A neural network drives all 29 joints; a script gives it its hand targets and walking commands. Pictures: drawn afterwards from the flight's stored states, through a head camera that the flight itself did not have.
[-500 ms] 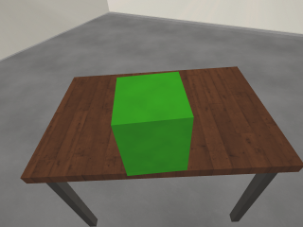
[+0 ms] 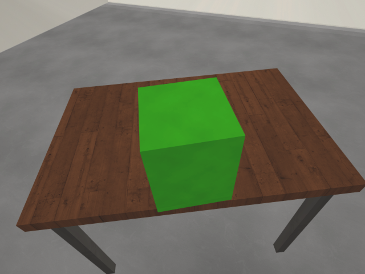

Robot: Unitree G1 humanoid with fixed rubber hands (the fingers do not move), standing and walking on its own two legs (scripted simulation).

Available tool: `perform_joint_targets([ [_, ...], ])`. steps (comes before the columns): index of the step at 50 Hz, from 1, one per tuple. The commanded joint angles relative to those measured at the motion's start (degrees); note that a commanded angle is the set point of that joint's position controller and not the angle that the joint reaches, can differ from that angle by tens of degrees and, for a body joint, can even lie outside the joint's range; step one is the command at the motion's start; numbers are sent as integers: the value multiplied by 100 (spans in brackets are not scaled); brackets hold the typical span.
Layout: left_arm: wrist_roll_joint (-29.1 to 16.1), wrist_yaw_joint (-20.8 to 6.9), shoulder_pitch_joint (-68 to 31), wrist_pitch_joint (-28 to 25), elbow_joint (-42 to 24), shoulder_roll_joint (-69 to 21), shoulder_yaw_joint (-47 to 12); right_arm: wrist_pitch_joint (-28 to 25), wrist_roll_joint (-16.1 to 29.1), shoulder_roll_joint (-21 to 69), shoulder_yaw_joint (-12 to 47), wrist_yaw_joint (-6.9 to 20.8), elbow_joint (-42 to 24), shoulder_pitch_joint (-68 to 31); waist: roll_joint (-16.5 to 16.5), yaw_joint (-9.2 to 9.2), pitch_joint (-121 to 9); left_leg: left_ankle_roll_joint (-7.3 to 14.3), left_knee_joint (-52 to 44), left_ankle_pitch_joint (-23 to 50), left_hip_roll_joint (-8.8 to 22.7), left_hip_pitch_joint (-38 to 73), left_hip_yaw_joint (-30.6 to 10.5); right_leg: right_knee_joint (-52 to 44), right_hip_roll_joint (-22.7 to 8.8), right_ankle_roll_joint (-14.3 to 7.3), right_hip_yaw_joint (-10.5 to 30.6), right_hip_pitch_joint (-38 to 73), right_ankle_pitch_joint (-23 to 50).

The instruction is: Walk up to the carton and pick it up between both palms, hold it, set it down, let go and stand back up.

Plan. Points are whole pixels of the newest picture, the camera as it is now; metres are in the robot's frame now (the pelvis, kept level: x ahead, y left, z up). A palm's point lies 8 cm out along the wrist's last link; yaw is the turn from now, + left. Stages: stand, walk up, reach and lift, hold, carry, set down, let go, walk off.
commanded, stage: walk up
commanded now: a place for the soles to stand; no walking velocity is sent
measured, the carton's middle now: (186, 145) +0.43 +0.00 +0.04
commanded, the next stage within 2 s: reach and lift in 0.70 s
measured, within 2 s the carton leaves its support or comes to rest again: neither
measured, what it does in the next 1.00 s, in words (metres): stands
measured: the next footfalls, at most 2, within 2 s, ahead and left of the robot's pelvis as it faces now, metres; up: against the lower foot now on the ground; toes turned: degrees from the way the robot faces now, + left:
none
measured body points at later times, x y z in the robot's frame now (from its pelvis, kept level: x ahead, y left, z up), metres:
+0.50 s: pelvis -0.01 +0.00 +0.00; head +0.00 -0.02 +0.45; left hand +0.06 +0.22 -0.14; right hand +0.01 -0.23 -0.15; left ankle -0.03 +0.05 -0.73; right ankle +0.00 -0.15 -0.73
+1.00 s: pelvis -0.04 -0.02 -0.01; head -0.01 -0.03 +0.44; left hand +0.17 +0.17 -0.09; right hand +0.17 -0.25 -0.11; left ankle -0.03 +0.05 -0.73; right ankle +0.00 -0.15 -0.73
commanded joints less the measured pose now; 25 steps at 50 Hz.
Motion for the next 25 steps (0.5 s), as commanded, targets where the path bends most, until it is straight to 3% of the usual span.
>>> perform_joint_targets([
  [1, 4, 44, 229, -82, -389, 460, 82, -79, -2, -703, -183, -25, -428, 321, -142, 29, 101, -253, -624, 2010, 1090, 143, -956, -119, -165, -305, -111, -350, 1302],
  [17, -6, 23, 184, -43, -401, 496, 57, -31, -3, -724, -192, 27, -533, 403, -271, -9, 205, -239, -720, 972, 1034, 74, -854, -256, -174, -319, 76, -480, 995],
  [25, -14, 6, 221, -45, -377, 521, 50, -32, 1, -752, -189, 32, -496, 488, -305, -31, 249, -208, -753, 815, 1029, 113, -833, -305, -151, -312, 134, -550, 950],
])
